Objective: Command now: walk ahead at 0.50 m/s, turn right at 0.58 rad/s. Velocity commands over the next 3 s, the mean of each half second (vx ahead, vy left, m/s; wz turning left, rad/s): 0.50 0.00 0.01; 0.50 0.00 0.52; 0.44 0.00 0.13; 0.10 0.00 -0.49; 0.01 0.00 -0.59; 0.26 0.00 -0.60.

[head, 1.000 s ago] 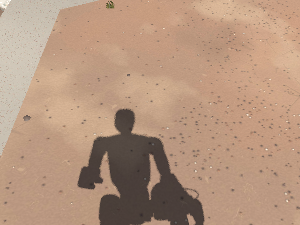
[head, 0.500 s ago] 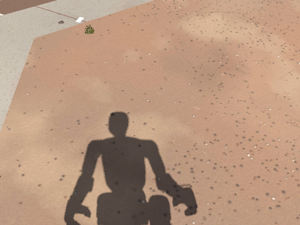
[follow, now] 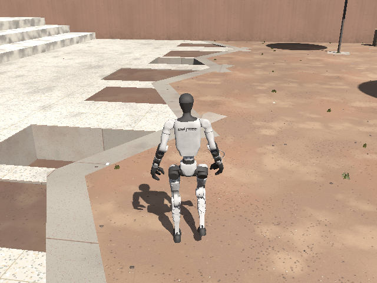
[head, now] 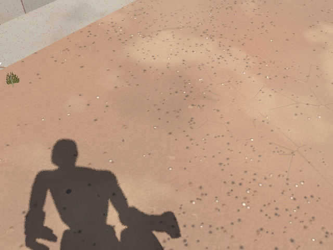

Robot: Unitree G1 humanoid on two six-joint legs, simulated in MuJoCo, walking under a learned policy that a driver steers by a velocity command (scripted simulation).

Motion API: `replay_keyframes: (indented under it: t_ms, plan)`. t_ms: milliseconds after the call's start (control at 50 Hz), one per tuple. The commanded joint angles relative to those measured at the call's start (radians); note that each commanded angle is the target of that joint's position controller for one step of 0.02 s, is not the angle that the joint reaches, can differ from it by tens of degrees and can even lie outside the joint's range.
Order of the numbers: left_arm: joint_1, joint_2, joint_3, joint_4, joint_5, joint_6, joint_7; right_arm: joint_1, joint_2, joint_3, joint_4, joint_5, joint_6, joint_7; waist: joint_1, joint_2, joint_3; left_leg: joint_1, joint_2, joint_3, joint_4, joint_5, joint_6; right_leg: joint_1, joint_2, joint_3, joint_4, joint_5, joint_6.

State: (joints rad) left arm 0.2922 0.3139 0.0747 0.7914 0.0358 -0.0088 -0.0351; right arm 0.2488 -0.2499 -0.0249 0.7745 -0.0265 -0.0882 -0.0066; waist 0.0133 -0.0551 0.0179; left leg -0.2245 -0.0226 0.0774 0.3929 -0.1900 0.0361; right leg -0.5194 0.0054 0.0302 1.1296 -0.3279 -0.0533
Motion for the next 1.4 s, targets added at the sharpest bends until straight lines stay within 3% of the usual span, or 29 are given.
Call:
replay_keyframes:
  t_ms: [20, 140, 220, 260, 280, 300, 320, 340, 380, 420, 520, 600, 700, 760, 800, 820, 840, 860, 880, 920, 940, 980, 1040, 1140, 1260, 1320, 1360, 1380, 1400]
  plan:
    - [-0.011, 0.016, 0.000, -0.083, 0.006, 0.006, -0.018, 0.050, -0.101, -0.030, -0.026, 0.012, -0.030, 0.006, -0.001, 0.148, -0.009, 0.111, 0.288, -0.204, -0.231, 0.206, 0.140, -0.171, -0.062, 0.033, 0.014, 0.087, 0.016]
    - [-0.202, -0.032, -0.033, -0.150, 0.003, -0.009, -0.033, 0.126, -0.109, -0.030, 0.040, 0.011, -0.026, 0.020, -0.029, 0.148, 0.035, 0.066, 0.221, -0.051, -0.253, 0.279, 0.122, -0.077, -0.038, -0.023, -0.357, 0.272, 0.017]
    - [-0.291, -0.013, -0.040, -0.176, 0.003, -0.023, -0.024, 0.199, -0.159, -0.040, 0.088, 0.013, -0.006, 0.020, -0.052, 0.150, 0.048, 0.143, 0.257, -0.106, -0.202, 0.370, 0.125, 0.020, -0.030, -0.096, -0.518, 0.196, -0.003]
    - [-0.220, 0.006, -0.034, -0.156, 0.005, -0.039, -0.009, 0.209, -0.182, -0.046, 0.108, 0.010, 0.006, 0.016, -0.014, 0.151, 0.016, 0.184, 0.258, -0.116, -0.080, 0.529, 0.112, 0.137, 0.006, -0.101, -0.600, 0.132, -0.022]
    - [-0.091, 0.026, -0.023, -0.111, 0.015, -0.053, 0.003, 0.211, -0.176, -0.043, 0.117, 0.017, 0.010, 0.016, 0.047, 0.114, -0.052, 0.155, 0.216, -0.080, 0.086, 0.587, 0.093, 0.318, 0.023, -0.103, -0.676, 0.169, -0.041]
    - [0.073, 0.085, -0.003, -0.067, 0.037, -0.066, 0.019, 0.210, -0.140, -0.031, 0.100, 0.024, 0.007, 0.017, 0.111, 0.056, -0.178, 0.011, 0.165, -0.051, 0.307, 0.398, 0.072, 0.577, -0.091, 0.009, -0.679, 0.126, -0.073]
    - [0.171, 0.202, 0.024, -0.067, 0.054, -0.067, 0.037, 0.270, -0.005, 0.003, 0.045, 0.047, 0.003, 0.024, 0.112, -0.182, -0.337, -0.349, 0.029, 0.021, 0.662, -0.182, 0.022, 0.912, -0.435, 0.429, -0.722, 0.080, -0.165]
    - [0.181, 0.190, 0.029, -0.060, 0.012, -0.053, 0.042, 0.254, -0.106, -0.029, 0.066, 0.028, 0.016, 0.009, 0.126, -0.125, -0.348, -0.423, 0.001, -0.094, 0.812, -0.335, 0.036, 0.812, -0.472, 0.574, -0.814, 0.075, -0.197]
    - [0.025, 0.057, -0.009, -0.062, -0.005, -0.059, 0.036, 0.163, -0.094, -0.036, 0.059, 0.025, 0.023, 0.015, 0.046, -0.046, -0.090, -0.438, 0.086, -0.128, 0.787, -0.193, 0.048, 0.564, -0.362, 0.302, -0.876, 0.107, -0.144]
    - [-0.025, -0.004, -0.026, -0.051, -0.013, -0.072, 0.036, 0.174, -0.072, -0.041, 0.078, 0.005, 0.048, 0.025, -0.008, -0.059, -0.009, -0.365, 0.111, -0.119, 0.733, -0.132, 0.034, 0.419, -0.289, 0.143, -0.941, 0.176, -0.091]
    - [0.025, 0.006, -0.014, -0.002, -0.020, -0.106, 0.043, 0.067, -0.031, -0.045, 0.041, -0.007, 0.077, 0.053, -0.032, -0.024, 0.032, -0.449, 0.122, -0.108, 0.706, 0.012, 0.013, 0.410, -0.282, -0.017, -0.998, 0.344, -0.111]
    - [0.068, -0.003, -0.015, 0.036, -0.015, -0.103, 0.045, -0.072, -0.009, -0.033, -0.008, -0.006, 0.076, 0.069, -0.015, -0.020, 0.065, -0.472, 0.119, -0.075, 0.521, 0.154, 0.008, 0.424, -0.254, -0.138, -0.993, 0.398, -0.100]
    - [0.129, 0.049, -0.001, 0.076, -0.014, -0.094, 0.054, -0.227, -0.020, -0.023, -0.072, -0.011, 0.076, 0.085, 0.021, -0.011, 0.097, -0.398, 0.094, 0.015, 0.301, 0.150, 0.052, 0.504, -0.282, -0.219, -0.966, 0.489, -0.082]
    - [0.144, 0.082, 0.005, 0.096, -0.011, -0.075, 0.061, -0.221, -0.039, -0.031, -0.083, -0.016, 0.078, 0.077, 0.007, -0.022, 0.065, -0.314, 0.026, 0.073, 0.247, 0.013, 0.103, 0.599, -0.290, -0.268, -0.822, 0.833, -0.063]
    - [0.140, 0.115, 0.013, 0.101, -0.010, -0.055, 0.064, -0.076, -0.070, -0.050, -0.046, -0.018, 0.070, 0.065, -0.058, -0.031, -0.035, -0.136, -0.057, 0.094, 0.206, -0.080, 0.150, 0.610, -0.283, -0.294, -0.552, 1.030, -0.053]
    - [0.131, 0.118, 0.012, 0.092, -0.012, -0.048, 0.063, 0.085, -0.104, -0.070, 0.006, -0.026, 0.061, 0.052, -0.130, 0.013, -0.128, 0.088, -0.077, 0.062, 0.131, -0.051, 0.184, 0.505, -0.260, -0.312, -0.314, 0.908, -0.027]
    - [0.154, 0.051, -0.006, 0.046, -0.024, -0.051, 0.056, 0.199, -0.219, -0.105, 0.025, -0.036, 0.060, 0.034, -0.157, 0.155, -0.247, 0.388, 0.160, -0.277, 0.088, -0.211, 0.269, 0.196, -0.204, -0.313, 0.023, 0.489, 0.018]
    - [0.112, 0.019, -0.009, -0.029, -0.025, -0.063, 0.039, 0.157, -0.303, -0.122, 0.000, -0.001, 0.068, 0.029, -0.107, 0.305, -0.312, 0.541, 0.382, -0.829, -0.087, -0.147, 0.400, -0.142, 0.019, -0.168, 0.317, -0.227, 0.071]
    - [-0.022, 0.072, -0.001, -0.054, -0.015, -0.071, 0.036, 0.165, -0.275, -0.117, 0.006, 0.013, 0.079, 0.022, -0.144, 0.134, -0.225, 0.502, 0.354, -0.731, -0.119, -0.065, 0.370, -0.255, -0.037, -0.015, 0.322, -0.146, 0.060]
    - [-0.015, 0.040, -0.012, -0.041, -0.025, -0.088, 0.035, 0.073, -0.180, -0.091, 0.016, 0.018, 0.071, 0.011, -0.053, 0.041, -0.038, 0.241, 0.278, -0.495, -0.128, 0.155, 0.287, -0.183, -0.117, -0.009, 0.142, -0.006, 0.045]
    - [-0.002, 0.036, -0.010, -0.034, -0.006, -0.073, 0.036, 0.024, -0.147, -0.080, 0.011, 0.026, 0.066, 0.011, -0.012, 0.020, -0.011, 0.153, 0.218, -0.415, -0.145, 0.214, 0.246, -0.116, -0.132, -0.003, 0.084, 0.007, 0.049]
    - [0.041, 0.025, -0.014, -0.028, 0.015, -0.037, 0.032, 0.016, -0.132, -0.072, 0.004, 0.028, 0.044, 0.015, 0.021, 0.068, -0.030, 0.079, 0.189, -0.369, -0.156, 0.343, 0.262, -0.036, -0.130, -0.007, 0.035, 0.001, 0.072]
    - [-0.037, 0.013, -0.015, -0.057, 0.013, -0.018, 0.023, 0.058, -0.160, -0.078, 0.016, 0.026, 0.030, 0.017, 0.010, 0.071, -0.005, 0.038, 0.142, -0.336, -0.194, 0.289, 0.250, -0.073, -0.122, -0.029, -0.084, 0.091, 0.098]
    - [-0.219, 0.008, -0.021, -0.113, 0.005, -0.019, 0.016, 0.157, -0.161, -0.077, 0.037, 0.027, 0.029, 0.017, -0.057, 0.109, 0.024, 0.132, 0.130, -0.353, -0.205, 0.232, 0.212, -0.168, -0.103, -0.025, -0.323, 0.279, 0.108]
    - [-0.348, 0.009, -0.030, -0.153, -0.008, -0.036, 0.000, 0.238, -0.150, -0.061, 0.076, 0.009, 0.012, 0.003, -0.109, 0.125, 0.054, 0.284, 0.186, -0.301, -0.188, 0.397, 0.170, -0.137, -0.073, -0.066, -0.512, 0.322, 0.032]
    - [-0.268, 0.032, -0.020, -0.134, -0.013, -0.042, 0.000, 0.196, -0.170, -0.060, 0.083, -0.001, 0.009, -0.010, -0.052, 0.135, 0.048, 0.314, 0.210, -0.245, -0.121, 0.624, 0.132, 0.005, -0.025, -0.082, -0.582, 0.210, -0.030]
    - [-0.034, 0.048, -0.006, -0.051, -0.006, -0.055, 0.017, 0.173, -0.175, -0.058, 0.093, -0.004, 0.013, -0.012, 0.050, 0.100, -0.062, 0.311, 0.152, -0.166, 0.177, 0.912, 0.090, 0.266, 0.058, -0.118, -0.667, 0.230, -0.071]
    - [0.106, 0.080, 0.003, -0.015, 0.011, -0.068, 0.026, 0.176, -0.156, -0.049, 0.082, 0.005, 0.008, -0.014, 0.103, 0.071, -0.153, 0.165, 0.114, -0.139, 0.403, 0.716, 0.065, 0.495, -0.047, -0.007, -0.668, 0.343, -0.109]
    - [0.186, 0.216, 0.039, -0.013, 0.025, -0.069, 0.031, 0.296, -0.073, -0.030, 0.057, 0.051, 0.008, -0.011, 0.067, -0.174, -0.309, -0.165, -0.052, -0.050, 0.844, 0.126, -0.005, 0.808, -0.364, 0.452, -0.645, 0.649, -0.293]
